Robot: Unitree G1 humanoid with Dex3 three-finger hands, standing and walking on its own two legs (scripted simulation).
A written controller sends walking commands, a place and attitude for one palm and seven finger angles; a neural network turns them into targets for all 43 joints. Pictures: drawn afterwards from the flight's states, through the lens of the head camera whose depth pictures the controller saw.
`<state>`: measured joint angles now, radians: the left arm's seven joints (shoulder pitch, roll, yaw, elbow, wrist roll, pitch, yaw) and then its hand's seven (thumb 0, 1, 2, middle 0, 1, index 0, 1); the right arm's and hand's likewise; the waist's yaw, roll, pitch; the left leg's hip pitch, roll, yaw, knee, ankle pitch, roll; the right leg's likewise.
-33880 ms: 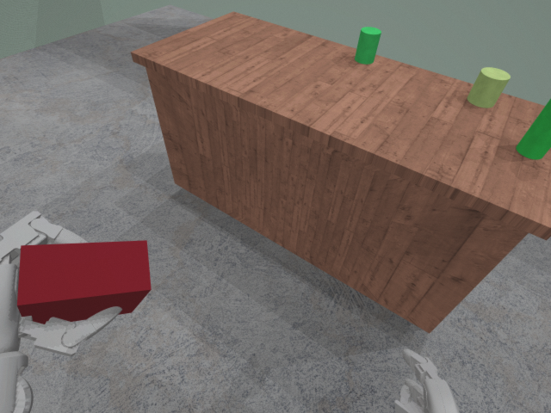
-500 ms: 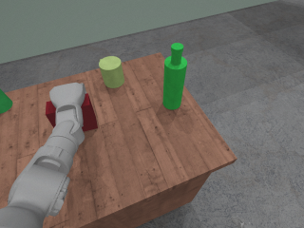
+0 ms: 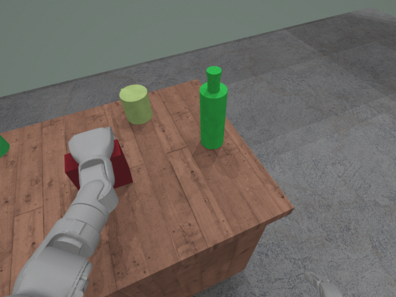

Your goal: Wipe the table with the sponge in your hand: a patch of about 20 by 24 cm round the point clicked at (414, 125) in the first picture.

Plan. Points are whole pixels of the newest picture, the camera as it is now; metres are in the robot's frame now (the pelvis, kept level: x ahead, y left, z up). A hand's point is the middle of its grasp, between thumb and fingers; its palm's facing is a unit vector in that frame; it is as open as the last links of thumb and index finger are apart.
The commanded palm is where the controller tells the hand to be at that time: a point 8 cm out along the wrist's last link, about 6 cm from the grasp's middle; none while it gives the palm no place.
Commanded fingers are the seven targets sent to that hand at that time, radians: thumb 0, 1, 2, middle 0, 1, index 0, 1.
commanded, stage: wipe back along the middle lane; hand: left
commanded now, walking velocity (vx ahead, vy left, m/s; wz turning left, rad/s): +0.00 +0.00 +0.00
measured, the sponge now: (103, 173) +0.38 +0.26 +0.00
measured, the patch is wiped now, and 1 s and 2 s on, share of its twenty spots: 0.35 0.40 0.50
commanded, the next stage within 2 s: slide across to the third lane in 1.28 s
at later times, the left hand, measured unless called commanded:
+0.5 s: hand (105, 175) +0.35 +0.23 +0.04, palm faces -0.03 -0.02 -1.00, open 9.9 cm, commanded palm +0.31 +0.21 +0.08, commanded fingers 0.00 0.10 1.30 -1.20 -1.60 -1.20 -1.60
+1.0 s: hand (112, 190) +0.31 +0.21 +0.04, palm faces +0.02 -0.07 -1.00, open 9.8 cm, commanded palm +0.26 +0.19 +0.08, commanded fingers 0.00 0.10 1.30 -1.20 -1.60 -1.20 -1.60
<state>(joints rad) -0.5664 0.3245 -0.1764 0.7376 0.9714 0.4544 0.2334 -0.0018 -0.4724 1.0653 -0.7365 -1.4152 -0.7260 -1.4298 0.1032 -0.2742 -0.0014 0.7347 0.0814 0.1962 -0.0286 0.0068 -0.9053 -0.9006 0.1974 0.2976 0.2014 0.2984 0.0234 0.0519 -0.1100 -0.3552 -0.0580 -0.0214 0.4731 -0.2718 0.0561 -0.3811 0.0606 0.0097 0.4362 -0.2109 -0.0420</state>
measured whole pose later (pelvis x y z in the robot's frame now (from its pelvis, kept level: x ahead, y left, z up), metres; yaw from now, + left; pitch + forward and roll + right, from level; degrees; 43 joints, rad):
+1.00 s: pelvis +0.00 +0.00 +0.00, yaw +0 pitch +4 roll +0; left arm -0.22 0.25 -0.38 0.27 0.99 0.62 0.22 0.02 -0.47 1.06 -0.68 -1.46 -0.73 -1.41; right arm -0.01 -0.26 0.02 0.68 0.09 0.23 0.03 0.01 -0.91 -0.90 0.20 0.30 0.20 0.30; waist 0.09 0.06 -0.11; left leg -0.24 -0.07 -0.01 0.47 -0.29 0.06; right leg -0.29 0.05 0.02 0.47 -0.25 -0.04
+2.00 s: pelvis -0.02 -0.02 +0.00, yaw +0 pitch +1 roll +1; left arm -0.32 0.14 -0.50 0.37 0.96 0.66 0.20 -0.01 -0.49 1.06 -0.71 -1.42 -0.77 -1.36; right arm -0.05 -0.23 0.03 0.72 0.09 0.19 0.04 0.01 -0.91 -0.90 0.20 0.30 0.20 0.30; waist 0.10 0.08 -0.09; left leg -0.23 -0.06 -0.03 0.47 -0.26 0.03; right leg -0.29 0.06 0.00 0.50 -0.23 -0.07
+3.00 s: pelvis -0.04 -0.04 +0.00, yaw -2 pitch +7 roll +1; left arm -0.69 0.18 -0.23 0.94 0.93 0.51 0.29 0.01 -0.52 1.07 -0.76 -1.37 -0.82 -1.31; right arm 0.07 -0.25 0.02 0.77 0.09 0.17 -0.06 0.01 -0.91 -0.90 0.20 0.30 0.20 0.30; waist -0.01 0.05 -0.12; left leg -0.38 -0.02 0.00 0.48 -0.22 0.01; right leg -0.43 0.10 0.02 0.48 -0.16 -0.09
